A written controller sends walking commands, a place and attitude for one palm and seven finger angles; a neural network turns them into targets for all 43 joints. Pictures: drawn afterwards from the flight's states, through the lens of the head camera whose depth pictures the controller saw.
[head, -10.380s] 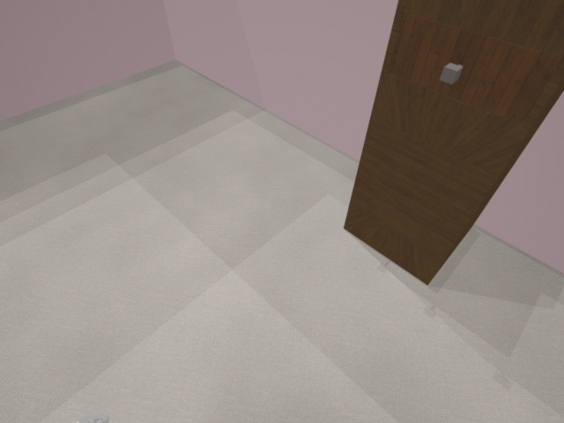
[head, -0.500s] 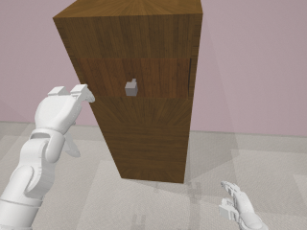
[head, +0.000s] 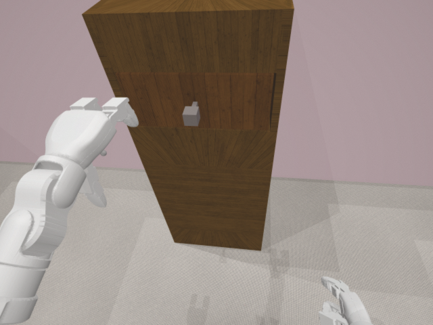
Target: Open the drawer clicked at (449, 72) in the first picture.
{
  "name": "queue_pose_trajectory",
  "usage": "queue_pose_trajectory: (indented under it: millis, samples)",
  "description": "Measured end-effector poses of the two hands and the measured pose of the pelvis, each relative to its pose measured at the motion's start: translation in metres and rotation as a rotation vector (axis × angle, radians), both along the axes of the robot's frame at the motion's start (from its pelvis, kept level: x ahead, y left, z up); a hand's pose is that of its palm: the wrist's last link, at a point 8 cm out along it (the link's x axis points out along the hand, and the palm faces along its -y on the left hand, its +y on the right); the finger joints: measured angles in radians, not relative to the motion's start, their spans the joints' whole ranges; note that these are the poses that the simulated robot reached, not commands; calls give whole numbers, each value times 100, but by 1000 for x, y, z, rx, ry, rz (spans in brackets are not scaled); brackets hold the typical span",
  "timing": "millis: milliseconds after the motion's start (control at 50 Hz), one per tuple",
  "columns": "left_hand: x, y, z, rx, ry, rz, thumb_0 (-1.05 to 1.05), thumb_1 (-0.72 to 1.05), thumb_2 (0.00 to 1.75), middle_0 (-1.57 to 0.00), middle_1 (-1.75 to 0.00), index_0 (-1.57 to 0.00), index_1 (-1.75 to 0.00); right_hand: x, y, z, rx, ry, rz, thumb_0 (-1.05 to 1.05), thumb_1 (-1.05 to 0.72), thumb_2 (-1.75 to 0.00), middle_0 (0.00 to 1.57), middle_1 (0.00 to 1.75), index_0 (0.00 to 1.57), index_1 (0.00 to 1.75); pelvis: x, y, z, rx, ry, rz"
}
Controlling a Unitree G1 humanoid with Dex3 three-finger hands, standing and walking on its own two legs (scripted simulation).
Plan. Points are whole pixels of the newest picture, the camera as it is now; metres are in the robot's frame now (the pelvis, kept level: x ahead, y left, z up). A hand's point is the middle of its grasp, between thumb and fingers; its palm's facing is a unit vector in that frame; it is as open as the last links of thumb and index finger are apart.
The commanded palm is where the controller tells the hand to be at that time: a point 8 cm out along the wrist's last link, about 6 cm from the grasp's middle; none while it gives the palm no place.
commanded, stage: raise the hand with hooked fingers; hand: left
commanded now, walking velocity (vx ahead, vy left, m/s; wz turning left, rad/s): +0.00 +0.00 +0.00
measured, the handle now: (192, 111) +0.57 +0.15 +0.08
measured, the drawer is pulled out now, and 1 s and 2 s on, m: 0.00 0.00 0.00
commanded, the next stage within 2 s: move the hooked fingers above the handle in 0.06 s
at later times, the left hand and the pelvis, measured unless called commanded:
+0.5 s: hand (130, 137) +0.36 +0.21 +0.18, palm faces +0.10 -0.04 -0.99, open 13.9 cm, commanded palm +0.33 +0.21 +0.24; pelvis +0.00 -0.03 +0.00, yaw +1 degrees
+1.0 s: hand (152, 122) +0.43 +0.19 +0.16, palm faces +0.05 -0.04 -1.00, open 13.9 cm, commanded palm +0.41 +0.19 +0.22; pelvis +0.04 -0.03 +0.00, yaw +0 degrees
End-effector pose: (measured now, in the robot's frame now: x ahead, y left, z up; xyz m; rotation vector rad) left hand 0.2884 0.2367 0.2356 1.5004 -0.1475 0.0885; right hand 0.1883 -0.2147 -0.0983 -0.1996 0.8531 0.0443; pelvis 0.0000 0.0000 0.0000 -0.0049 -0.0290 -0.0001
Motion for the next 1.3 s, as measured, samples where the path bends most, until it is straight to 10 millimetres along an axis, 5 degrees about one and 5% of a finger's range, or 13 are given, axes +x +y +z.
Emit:
queue_pose_trajectory:
  millis: [260, 740, 1100, 1300]
  samples:
    - [3, -9, -4, 3, 38, 79, 0, -50, 30, -32, -120, -32, -120, 9, -5, 3, 20, -43, 5, 1, -91, -90, 20, 30, 20, 30, -5, -14, 0, 5, -8, 12]
    - [81, -47, -19, 17, 93, 12, 0, -50, 30, -32, -120, -32, -120, -6, -56, -15, -26, 90, -105, 1, -91, -90, 20, 30, 20, 30, 23, -31, -1, 18, 56, 2]
    - [134, -51, -29, 15, 129, 34, 0, -49, 30, -32, -120, -32, -120, 10, -53, -17, -21, 113, -138, 1, -91, -90, 20, 30, 20, 30, 42, -30, -4, 20, 108, 1]
    - [161, -50, -35, 20, 127, 41, 0, -49, 30, -32, -120, -32, -120, -7, -55, -23, -38, 175, -180, 1, -91, -90, 20, 30, 20, 30, 46, -25, -6, 16, 137, -4]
